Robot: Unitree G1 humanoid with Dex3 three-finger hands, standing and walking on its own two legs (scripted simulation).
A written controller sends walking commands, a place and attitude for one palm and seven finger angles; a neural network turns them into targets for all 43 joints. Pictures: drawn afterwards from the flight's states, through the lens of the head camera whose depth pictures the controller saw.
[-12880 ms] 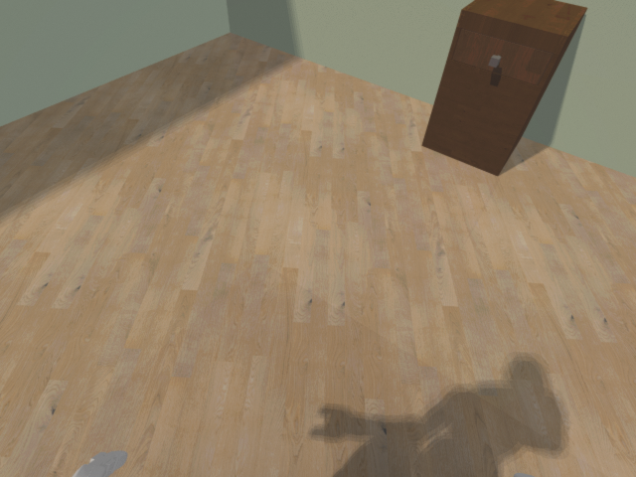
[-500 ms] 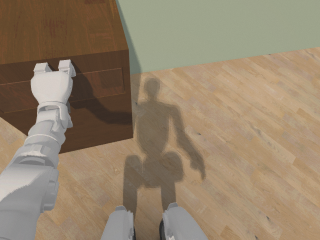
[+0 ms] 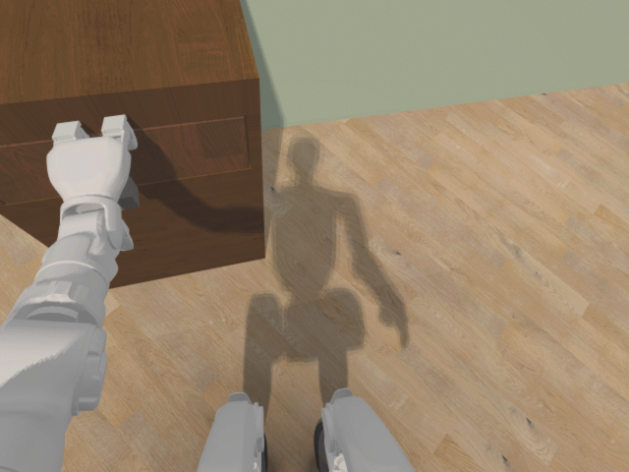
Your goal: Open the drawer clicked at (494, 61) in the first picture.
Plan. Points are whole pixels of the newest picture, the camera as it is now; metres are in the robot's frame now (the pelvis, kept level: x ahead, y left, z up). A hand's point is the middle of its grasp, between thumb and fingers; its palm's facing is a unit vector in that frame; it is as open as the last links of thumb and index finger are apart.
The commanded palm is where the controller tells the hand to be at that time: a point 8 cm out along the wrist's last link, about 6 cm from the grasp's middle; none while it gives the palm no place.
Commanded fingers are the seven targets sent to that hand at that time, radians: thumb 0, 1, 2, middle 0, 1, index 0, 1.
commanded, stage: move the hooked fingers above the handle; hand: left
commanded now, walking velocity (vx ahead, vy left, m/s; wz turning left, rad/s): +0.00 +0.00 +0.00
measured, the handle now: (122, 183) +0.53 +0.26 -0.09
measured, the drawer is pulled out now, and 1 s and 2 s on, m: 0.00 0.00 0.00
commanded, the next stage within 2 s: lower the fingers behind the handle in 1.08 s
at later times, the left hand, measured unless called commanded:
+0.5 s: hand (112, 195) +0.48 +0.25 -0.05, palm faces -0.04 -0.08 -1.00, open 13.8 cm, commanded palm +0.48 +0.23 +0.02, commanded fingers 0.00 -0.50 0.30 -0.30 -1.20 -0.30 -1.20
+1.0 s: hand (112, 197) +0.47 +0.24 -0.04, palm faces -0.08 -0.06 -0.99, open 13.8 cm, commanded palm +0.47 +0.23 +0.02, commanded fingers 0.00 -0.50 0.30 -0.30 -1.20 -0.30 -1.20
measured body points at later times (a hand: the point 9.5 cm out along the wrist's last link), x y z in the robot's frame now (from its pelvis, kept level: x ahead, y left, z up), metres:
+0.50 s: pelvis +0.00 +0.01 +0.00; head +0.16 +0.04 +0.42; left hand +0.48 +0.25 +0.00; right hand +0.03 -0.27 -0.11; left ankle +0.02 +0.09 -0.62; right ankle +0.02 -0.11 -0.62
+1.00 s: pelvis +0.00 +0.00 +0.01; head +0.15 +0.03 +0.44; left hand +0.47 +0.24 +0.02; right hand +0.03 -0.27 -0.11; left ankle +0.02 +0.09 -0.62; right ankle +0.02 -0.11 -0.62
